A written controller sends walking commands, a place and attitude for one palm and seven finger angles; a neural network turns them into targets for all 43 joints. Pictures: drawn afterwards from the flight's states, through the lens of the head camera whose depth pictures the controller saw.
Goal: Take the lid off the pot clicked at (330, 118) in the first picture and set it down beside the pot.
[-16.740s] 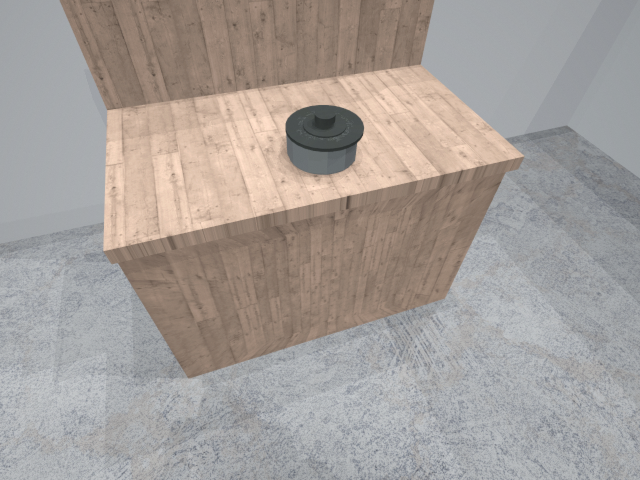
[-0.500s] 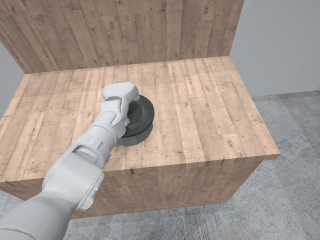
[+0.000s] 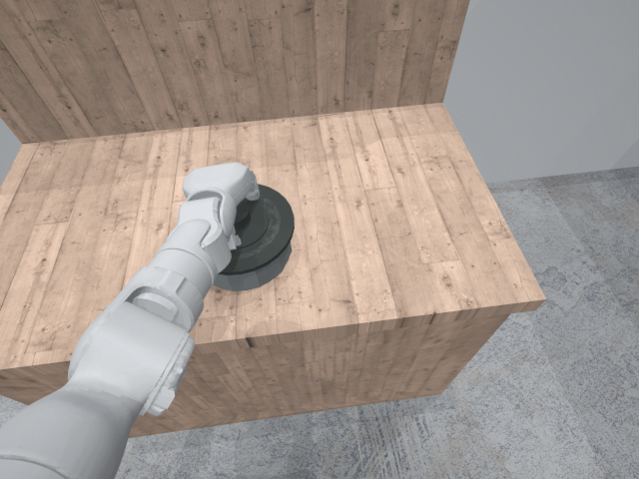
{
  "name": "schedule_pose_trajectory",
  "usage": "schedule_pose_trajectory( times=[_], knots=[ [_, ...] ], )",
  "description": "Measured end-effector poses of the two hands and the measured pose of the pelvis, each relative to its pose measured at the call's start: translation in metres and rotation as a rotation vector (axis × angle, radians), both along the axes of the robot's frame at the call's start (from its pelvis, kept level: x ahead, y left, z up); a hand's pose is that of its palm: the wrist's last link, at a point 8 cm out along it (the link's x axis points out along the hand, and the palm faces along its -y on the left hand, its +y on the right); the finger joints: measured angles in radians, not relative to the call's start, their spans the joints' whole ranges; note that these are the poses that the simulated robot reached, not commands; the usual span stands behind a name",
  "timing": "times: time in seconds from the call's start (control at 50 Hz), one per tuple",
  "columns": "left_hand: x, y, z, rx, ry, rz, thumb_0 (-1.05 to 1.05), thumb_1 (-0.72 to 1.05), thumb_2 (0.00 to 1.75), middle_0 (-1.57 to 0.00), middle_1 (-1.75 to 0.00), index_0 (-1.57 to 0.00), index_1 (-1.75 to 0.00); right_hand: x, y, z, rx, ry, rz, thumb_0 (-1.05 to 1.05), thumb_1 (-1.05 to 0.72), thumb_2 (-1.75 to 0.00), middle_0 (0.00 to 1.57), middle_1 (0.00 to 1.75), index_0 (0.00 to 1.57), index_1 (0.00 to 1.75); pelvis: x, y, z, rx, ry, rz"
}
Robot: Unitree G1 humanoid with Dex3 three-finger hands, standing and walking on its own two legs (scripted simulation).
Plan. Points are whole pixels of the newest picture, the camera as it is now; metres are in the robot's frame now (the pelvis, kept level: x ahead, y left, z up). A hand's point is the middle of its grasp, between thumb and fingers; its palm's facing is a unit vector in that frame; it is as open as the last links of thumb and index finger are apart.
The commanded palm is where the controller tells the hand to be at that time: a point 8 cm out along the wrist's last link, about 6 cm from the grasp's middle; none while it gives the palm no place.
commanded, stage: close the fingers and squeeze the knob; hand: left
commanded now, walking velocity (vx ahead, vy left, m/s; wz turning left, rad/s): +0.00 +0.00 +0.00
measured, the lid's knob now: (234, 214) +0.49 +0.10 +0.02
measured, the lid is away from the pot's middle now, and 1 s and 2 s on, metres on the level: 0.01 0.01 0.01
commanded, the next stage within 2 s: lift the lid straight up in 1.56 s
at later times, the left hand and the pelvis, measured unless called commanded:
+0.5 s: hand (224, 222) +0.46 +0.10 +0.04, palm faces -0.33 -0.06 -0.94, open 8.9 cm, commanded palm +0.46 +0.10 +0.09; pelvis +0.00 +0.01 +0.00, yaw +0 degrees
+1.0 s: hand (227, 220) +0.46 +0.10 +0.04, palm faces -0.35 -0.05 -0.94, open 7.6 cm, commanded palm +0.46 +0.10 +0.09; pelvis +0.00 +0.00 +0.00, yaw +0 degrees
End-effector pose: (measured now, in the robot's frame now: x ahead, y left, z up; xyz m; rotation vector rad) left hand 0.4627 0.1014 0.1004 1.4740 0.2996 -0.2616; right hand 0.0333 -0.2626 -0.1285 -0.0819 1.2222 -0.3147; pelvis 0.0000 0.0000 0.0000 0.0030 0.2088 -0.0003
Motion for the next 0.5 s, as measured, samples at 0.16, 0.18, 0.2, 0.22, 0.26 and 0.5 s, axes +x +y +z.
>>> schedule_pose_trajectory(
  times=[0.16,0.18,0.2,0.22,0.26,0.5],
  knots=[
    [-0.003,0.005,-0.002,0.008,0.008,-0.012,0.00,-0.13,1.11,-0.60,-0.57,-0.61,-0.57,0.009,0.007,-0.001,0.018,-0.007,0.012,0.01,-0.91,-0.90,0.20,0.30,0.20,0.30,0.003,0.003,0.000,-0.002,-0.001,0.001],
    [-0.004,0.005,-0.002,0.000,0.007,-0.013,0.00,-0.12,1.10,-0.59,-0.60,-0.60,-0.60,0.011,0.008,-0.001,0.018,-0.010,0.014,0.01,-0.91,-0.90,0.20,0.30,0.20,0.30,0.003,0.004,0.000,-0.002,-0.002,0.001],
    [-0.004,0.005,-0.002,-0.006,0.004,-0.016,0.00,-0.11,1.09,-0.58,-0.63,-0.59,-0.63,0.013,0.008,0.000,0.017,-0.014,0.016,0.01,-0.91,-0.90,0.20,0.30,0.20,0.30,0.003,0.004,0.000,-0.002,-0.002,0.002],
    [-0.004,0.006,-0.001,-0.004,0.000,-0.020,0.00,-0.09,1.08,-0.57,-0.65,-0.58,-0.66,0.015,0.009,0.000,0.016,-0.019,0.017,0.01,-0.91,-0.90,0.20,0.30,0.20,0.30,0.003,0.005,0.000,-0.002,-0.002,0.002],
    [-0.004,0.007,0.000,0.011,-0.009,-0.026,0.00,-0.07,1.07,-0.56,-0.70,-0.58,-0.71,0.018,0.010,0.000,0.015,-0.028,0.020,0.01,-0.91,-0.90,0.20,0.30,0.20,0.30,0.003,0.006,0.000,-0.002,-0.001,0.003],
    [-0.008,0.006,0.002,0.012,-0.025,-0.023,0.00,0.06,1.01,-0.59,-0.90,-0.56,-0.88,0.025,0.017,0.000,0.024,-0.043,0.037,0.01,-0.91,-0.90,0.20,0.30,0.21,0.30,0.000,0.011,-0.001,-0.002,-0.002,0.007]
  ],
)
